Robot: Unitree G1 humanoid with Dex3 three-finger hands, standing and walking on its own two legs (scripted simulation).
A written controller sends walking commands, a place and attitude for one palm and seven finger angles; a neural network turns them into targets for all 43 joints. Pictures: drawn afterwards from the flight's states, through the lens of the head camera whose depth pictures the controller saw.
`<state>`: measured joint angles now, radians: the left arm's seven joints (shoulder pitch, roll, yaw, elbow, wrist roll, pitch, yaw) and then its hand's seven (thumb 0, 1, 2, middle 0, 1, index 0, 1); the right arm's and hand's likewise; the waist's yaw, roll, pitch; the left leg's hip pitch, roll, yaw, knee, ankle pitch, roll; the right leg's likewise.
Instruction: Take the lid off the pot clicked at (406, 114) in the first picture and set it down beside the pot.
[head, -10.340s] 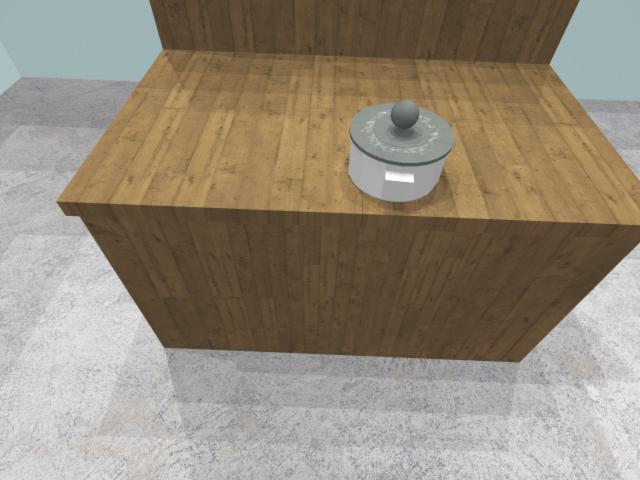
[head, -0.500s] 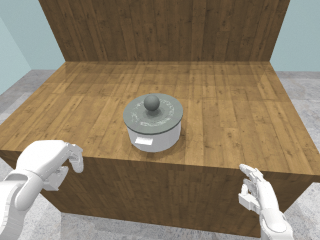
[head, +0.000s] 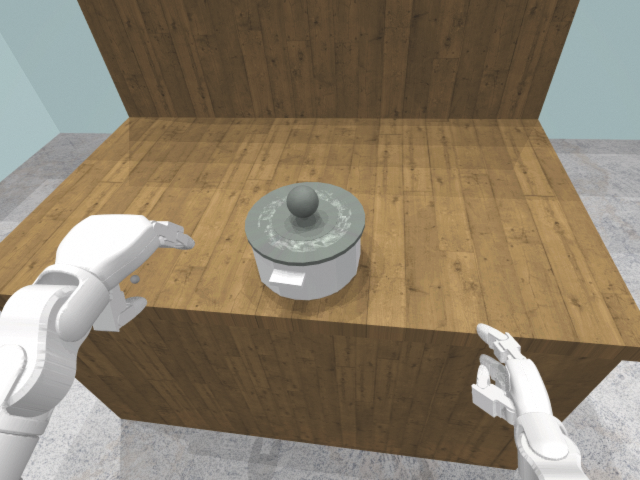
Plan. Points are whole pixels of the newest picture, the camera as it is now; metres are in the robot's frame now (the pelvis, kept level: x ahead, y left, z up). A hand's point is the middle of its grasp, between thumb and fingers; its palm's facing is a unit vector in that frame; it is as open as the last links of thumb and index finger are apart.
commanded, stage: reach forward and open the fingers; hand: left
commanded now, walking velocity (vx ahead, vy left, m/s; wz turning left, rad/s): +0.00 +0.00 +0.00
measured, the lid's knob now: (302, 201) +0.51 +0.09 +0.08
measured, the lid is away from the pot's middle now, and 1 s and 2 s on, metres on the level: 0.00 0.00 0.00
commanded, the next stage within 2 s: move the open hand above the knob in 0.04 s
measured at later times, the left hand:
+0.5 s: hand (181, 238) +0.34 +0.21 +0.16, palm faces -0.12 -0.07 -0.99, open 10.4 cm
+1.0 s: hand (232, 210) +0.39 +0.16 +0.16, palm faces -0.15 -0.05 -0.99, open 10.4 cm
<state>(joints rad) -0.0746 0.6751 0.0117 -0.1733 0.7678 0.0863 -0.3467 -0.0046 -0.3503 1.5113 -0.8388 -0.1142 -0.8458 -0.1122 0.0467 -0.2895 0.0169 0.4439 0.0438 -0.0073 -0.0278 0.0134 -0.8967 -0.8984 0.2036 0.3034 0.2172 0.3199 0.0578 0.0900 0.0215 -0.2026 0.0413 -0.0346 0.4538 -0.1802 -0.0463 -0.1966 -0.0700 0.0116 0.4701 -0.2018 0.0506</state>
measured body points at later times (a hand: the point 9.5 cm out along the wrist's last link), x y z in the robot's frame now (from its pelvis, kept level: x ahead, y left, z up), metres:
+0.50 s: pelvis +0.01 -0.01 +0.00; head +0.00 -0.04 +0.45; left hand +0.34 +0.21 +0.22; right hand +0.27 -0.23 -0.03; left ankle +0.05 +0.15 -0.74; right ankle +0.04 -0.16 -0.74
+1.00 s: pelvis +0.02 -0.01 +0.00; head +0.01 -0.05 +0.45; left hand +0.39 +0.16 +0.22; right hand +0.27 -0.23 -0.03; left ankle +0.05 +0.15 -0.74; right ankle +0.04 -0.16 -0.74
